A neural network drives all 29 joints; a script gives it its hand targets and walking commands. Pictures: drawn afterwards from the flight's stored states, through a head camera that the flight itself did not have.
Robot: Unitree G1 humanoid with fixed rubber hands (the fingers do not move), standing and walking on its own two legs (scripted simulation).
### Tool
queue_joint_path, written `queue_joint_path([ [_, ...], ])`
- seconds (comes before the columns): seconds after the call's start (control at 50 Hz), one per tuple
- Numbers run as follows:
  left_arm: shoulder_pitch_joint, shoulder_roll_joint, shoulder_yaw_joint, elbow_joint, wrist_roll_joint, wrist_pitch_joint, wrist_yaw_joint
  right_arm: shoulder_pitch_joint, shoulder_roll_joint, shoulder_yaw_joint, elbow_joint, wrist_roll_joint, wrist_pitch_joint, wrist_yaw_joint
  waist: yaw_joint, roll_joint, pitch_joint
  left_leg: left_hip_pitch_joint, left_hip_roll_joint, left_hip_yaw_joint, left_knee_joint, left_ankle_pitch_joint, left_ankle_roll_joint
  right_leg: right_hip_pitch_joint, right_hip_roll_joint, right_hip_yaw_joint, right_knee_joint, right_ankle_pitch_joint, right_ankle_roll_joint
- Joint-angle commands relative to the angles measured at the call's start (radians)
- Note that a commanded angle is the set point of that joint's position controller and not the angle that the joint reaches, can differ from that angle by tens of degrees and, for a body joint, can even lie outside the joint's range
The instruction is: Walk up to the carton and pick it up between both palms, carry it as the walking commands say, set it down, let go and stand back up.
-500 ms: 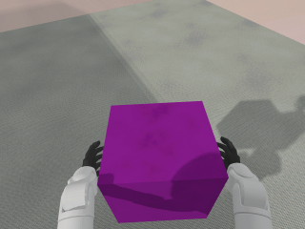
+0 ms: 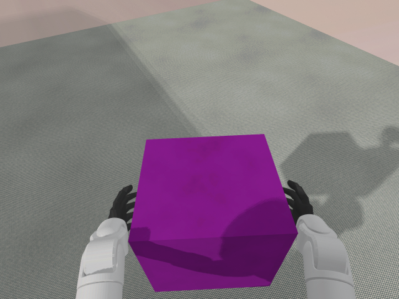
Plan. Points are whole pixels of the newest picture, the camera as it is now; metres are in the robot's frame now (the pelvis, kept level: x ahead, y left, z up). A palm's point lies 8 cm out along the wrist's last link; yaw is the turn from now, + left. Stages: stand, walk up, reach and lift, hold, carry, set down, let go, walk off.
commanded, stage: carry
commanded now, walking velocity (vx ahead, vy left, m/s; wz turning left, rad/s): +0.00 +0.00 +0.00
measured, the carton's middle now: (208, 214) +0.32 +0.00 -0.05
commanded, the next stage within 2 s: hold in 0.06 s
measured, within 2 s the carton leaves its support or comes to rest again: neither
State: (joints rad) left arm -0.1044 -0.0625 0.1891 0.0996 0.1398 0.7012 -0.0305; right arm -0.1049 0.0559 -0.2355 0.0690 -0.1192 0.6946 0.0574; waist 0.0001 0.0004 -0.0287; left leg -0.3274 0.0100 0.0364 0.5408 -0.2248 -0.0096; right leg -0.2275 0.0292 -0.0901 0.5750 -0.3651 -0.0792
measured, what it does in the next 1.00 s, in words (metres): shifts its weight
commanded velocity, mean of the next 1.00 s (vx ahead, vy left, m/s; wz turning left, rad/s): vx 0.00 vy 0.00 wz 0.00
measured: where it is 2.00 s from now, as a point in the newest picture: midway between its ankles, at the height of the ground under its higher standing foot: outside the picture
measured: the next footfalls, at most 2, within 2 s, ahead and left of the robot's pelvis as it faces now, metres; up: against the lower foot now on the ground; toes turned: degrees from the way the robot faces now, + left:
none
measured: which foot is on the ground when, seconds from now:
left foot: down 0.00-1.00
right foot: down 0.00-1.00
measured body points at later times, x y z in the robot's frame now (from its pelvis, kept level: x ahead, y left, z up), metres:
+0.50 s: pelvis +0.00 +0.03 +0.02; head -0.03 +0.04 +0.47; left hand +0.27 +0.22 +0.04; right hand +0.26 -0.15 +0.04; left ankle +0.04 +0.15 -0.73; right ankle -0.03 -0.06 -0.73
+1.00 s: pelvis -0.01 +0.05 +0.02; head -0.04 +0.06 +0.46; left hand +0.30 +0.19 +0.04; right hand +0.27 -0.18 +0.04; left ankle +0.04 +0.15 -0.73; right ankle -0.03 -0.06 -0.73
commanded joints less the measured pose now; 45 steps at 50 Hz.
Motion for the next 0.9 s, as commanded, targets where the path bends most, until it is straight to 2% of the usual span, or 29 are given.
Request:
queue_joint_path([
  [0.0, -0.491, -0.757, -0.701, -0.318, -0.271, -0.057, -0.18, -0.479, 0.774, 0.758, -0.268, 0.239, -0.039, 0.147, 0.011, -0.023, -0.339, 0.132, 0.099, -0.075, -0.015, 0.282, 0.058, 0.062, -0.197, 0.154, -0.107, 0.449, 0.025],
  [0.04, -0.498, -0.748, -0.658, -0.224, -0.238, -0.04, -0.176, -0.485, 0.746, 0.707, -0.193, 0.198, -0.028, 0.143, 0.014, -0.004, -0.359, 0.133, 0.097, -0.071, -0.005, 0.304, 0.061, 0.08, -0.198, 0.15, -0.101, 0.473, 0.017],
  [0.06, -0.439, -0.594, -0.555, -0.259, -0.24, -0.064, -0.189, -0.398, 0.786, 0.698, -0.141, 0.208, -0.047, 0.135, 0.053, -0.139, -0.451, 0.223, -0.105, -0.065, -0.109, 0.322, 0.076, 0.283, -0.05, 0.309, -0.17, 0.821, 0.09],
  [0.08, -0.436, -0.601, -0.571, -0.304, -0.251, -0.07, -0.197, -0.415, 0.817, 0.738, -0.181, 0.219, -0.048, 0.121, 0.051, -0.167, -0.481, 0.218, -0.105, -0.069, -0.118, 0.348, 0.076, 0.327, -0.061, 0.322, -0.15, 0.982, 0.106],
  [0.12, -0.415, -0.532, -0.532, -0.238, -0.222, -0.076, -0.19, -0.412, 0.803, 0.716, -0.141, 0.196, -0.068, 0.1, 0.081, -0.144, -0.391, 0.191, -0.11, -0.089, -0.138, 0.312, 0.077, 0.31, -0.086, 0.325, -0.173, 0.966, 0.132],
  [0.14, -0.386, -0.548, -0.553, -0.252, -0.22, -0.078, -0.191, -0.379, 0.816, 0.731, -0.153, 0.197, -0.076, 0.095, 0.084, -0.064, -0.385, 0.178, -0.111, -0.094, -0.163, 0.313, 0.061, 0.349, -0.096, 0.322, -0.166, 1.04, 0.141],
  [0.18, -0.394, -0.524, -0.51, -0.252, -0.202, -0.07, -0.188, -0.397, 0.792, 0.749, -0.137, 0.177, -0.069, 0.088, 0.133, -0.092, -0.293, 0.197, -0.098, -0.089, -0.188, 0.29, 0.057, 0.294, -0.098, 0.298, -0.192, 0.937, 0.147],
  [0.22, -0.387, -0.514, -0.539, -0.297, -0.205, -0.071, -0.208, -0.353, 0.8, 0.727, -0.133, 0.16, -0.063, 0.086, 0.117, -0.03, -0.236, 0.212, -0.103, -0.072, -0.233, 0.265, 0.049, 0.286, -0.068, 0.289, -0.219, 0.87, 0.136],
  [0.24, -0.435, -0.531, -0.517, -0.25, -0.189, -0.063, -0.2, -0.407, 0.811, 0.72, -0.078, 0.161, -0.063, 0.095, 0.161, 0.009, -0.179, 0.216, -0.094, -0.068, -0.246, 0.253, 0.04, 0.237, -0.062, 0.279, -0.233, 0.777, 0.125],
  [0.26, -0.42, -0.53, -0.522, -0.259, -0.197, -0.054, -0.204, -0.389, 0.796, 0.709, -0.088, 0.15, -0.053, 0.092, 0.122, -0.034, -0.185, 0.259, -0.097, -0.058, -0.259, 0.238, 0.038, 0.232, -0.042, 0.263, -0.255, 0.698, 0.123],
  [0.28, -0.402, -0.529, -0.52, -0.253, -0.188, -0.049, -0.208, -0.374, 0.784, 0.693, -0.055, 0.137, -0.056, 0.098, 0.121, 0.021, -0.158, 0.308, -0.092, -0.064, -0.26, 0.225, 0.035, 0.182, -0.03, 0.249, -0.287, 0.58, 0.109],
  [0.36, -0.474, -0.599, -0.601, -0.31, -0.235, -0.058, -0.23, -0.407, 0.822, 0.707, -0.099, 0.146, -0.068, 0.118, 0.063, -0.032, -0.234, 0.346, -0.081, -0.074, -0.264, 0.283, 0.031, 0.219, -0.001, 0.238, -0.281, 0.603, 0.105],
  [0.4, -0.434, -0.621, -0.574, -0.219, -0.202, -0.041, -0.227, -0.464, 0.799, 0.697, -0.081, 0.142, -0.066, 0.133, 0.072, -0.037, -0.203, 0.37, -0.08, -0.074, -0.28, 0.265, 0.03, 0.19, 0.005, 0.224, -0.3, 0.544, 0.109],
  [0.42, -0.473, -0.616, -0.566, -0.249, -0.199, -0.042, -0.225, -0.463, 0.804, 0.702, -0.049, 0.149, -0.068, 0.144, 0.102, 0.026, -0.196, 0.349, -0.086, -0.058, -0.282, 0.249, 0.022, 0.183, 0.018, 0.216, -0.301, 0.464, 0.098],
  [0.44, -0.51, -0.661, -0.598, -0.227, -0.205, -0.04, -0.225, -0.449, 0.814, 0.68, 0.009, 0.134, -0.063, 0.152, 0.043, 0.001, -0.137, 0.417, -0.068, -0.077, -0.273, 0.244, 0.029, 0.084, 0.031, 0.207, -0.315, 0.378, 0.079],
  [0.46, -0.525, -0.673, -0.616, -0.243, -0.208, -0.032, -0.219, -0.485, 0.789, 0.683, -0.012, 0.141, -0.076, 0.17, 0.072, 0.043, -0.195, 0.417, -0.062, -0.078, -0.264, 0.261, 0.018, 0.084, 0.048, 0.195, -0.303, 0.319, 0.062],
  [0.48, -0.54, -0.692, -0.625, -0.222, -0.199, -0.032, -0.213, -0.496, 0.784, 0.666, 0.01, 0.138, -0.081, 0.179, 0.055, 0.096, -0.175, 0.387, -0.072, -0.067, -0.27, 0.222, 0.015, 0.099, 0.054, 0.194, -0.308, 0.279, 0.053],
  [0.52, -0.582, -0.739, -0.611, -0.158, -0.212, -0.029, -0.22, -0.603, 0.788, 0.668, -0.001, 0.143, -0.089, 0.193, 0.032, -0.006, -0.226, 0.419, -0.056, -0.073, -0.255, 0.189, 0.022, 0.065, 0.059, 0.191, -0.306, 0.206, 0.05],
  [0.54, -0.567, -0.789, -0.647, -0.191, -0.226, -0.046, -0.218, -0.623, 0.8, 0.712, -0.05, 0.172, -0.109, 0.213, 0.06, 0.037, -0.351, 0.46, -0.053, -0.083, -0.236, 0.298, 0.01, 0.096, 0.066, 0.19, -0.288, 0.285, 0.046],
  [0.56, -0.574, -0.816, -0.67, -0.174, -0.239, -0.041, -0.218, -0.618, 0.79, 0.692, -0.052, 0.159, -0.119, 0.217, 0.025, 0.039, -0.346, 0.473, -0.037, -0.094, -0.237, 0.272, -0.003, 0.065, 0.071, 0.191, -0.283, 0.258, 0.038],
  [0.58, -0.585, -0.799, -0.635, -0.192, -0.224, -0.042, -0.207, -0.624, 0.787, 0.686, -0.004, 0.16, -0.116, 0.23, 0.061, 0.061, -0.331, 0.471, -0.039, -0.094, -0.234, 0.292, -0.009, 0.041, 0.067, 0.19, -0.286, 0.233, 0.04],
  [0.62, -0.681, -0.834, -0.626, -0.106, -0.215, -0.031, -0.195, -0.672, 0.754, 0.638, 0.1, 0.155, -0.12, 0.263, 0.039, 0.113, -0.262, 0.402, -0.007, -0.118, -0.266, 0.085, -0.019, 0.0, 0.078, 0.173, -0.252, 0.131, 0.034],
  [0.66, -0.605, -0.853, -0.589, -0.042, -0.195, -0.03, -0.188, -0.732, 0.757, 0.659, 0.095, 0.168, -0.136, 0.28, 0.082, 0.051, -0.28, 0.417, -0.014, -0.109, -0.273, 0.129, -0.021, 0.011, 0.075, 0.177, -0.266, 0.142, 0.036],
  [0.68, -0.653, -0.885, -0.613, -0.026, -0.21, -0.032, -0.195, -0.724, 0.751, 0.631, 0.104, 0.148, -0.138, 0.285, 0.038, 0.071, -0.304, 0.403, -0.001, -0.121, -0.277, 0.076, -0.024, 0.023, 0.081, 0.176, -0.249, 0.152, 0.033],
  [0.74, -0.667, -0.961, -0.613, -0.034, -0.222, -0.034, -0.178, -0.8, 0.777, 0.653, 0.1, 0.185, -0.156, 0.324, 0.069, 0.035, -0.387, 0.514, 0.015, -0.141, -0.233, 0.259, -0.045, -0.068, 0.083, 0.188, -0.247, 0.161, 0.025],
  [0.78, -0.654, -0.925, -0.554, 0.037, -0.193, -0.018, -0.166, -0.77, 0.773, 0.615, 0.206, 0.171, -0.142, 0.333, 0.103, 0.065, -0.292, 0.427, 0.017, -0.14, -0.258, 0.149, -0.042, -0.052, 0.076, 0.191, -0.239, 0.128, 0.03],
  [0.82, -0.644, -0.932, -0.566, 0.062, -0.205, -0.022, -0.191, -0.79, 0.809, 0.62, 0.154, 0.164, -0.142, 0.323, 0.075, -0.032, -0.327, 0.416, -0.011, -0.093, -0.251, 0.215, -0.031, 0.023, 0.067, 0.189, -0.265, 0.205, 0.037],
  [0.84, -0.632, -0.974, -0.581, 0.032, -0.206, -0.022, -0.187, -0.774, 0.801, 0.611, 0.167, 0.171, -0.147, 0.33, 0.048, 0.042, -0.31, 0.474, 0.007, -0.121, -0.246, 0.23, -0.043, -0.043, 0.065, 0.206, -0.256, 0.212, 0.027],
  [0.88, -0.687, -0.927, -0.582, -0.035, -0.218, -0.026, -0.18, -0.702, 0.849, 0.602, 0.203, 0.157, -0.13, 0.323, 0.064, -0.025, -0.34, 0.493, -0.001, -0.109, -0.226, 0.348, -0.036, -0.027, 0.066, 0.212, -0.268, 0.242, 0.032],
])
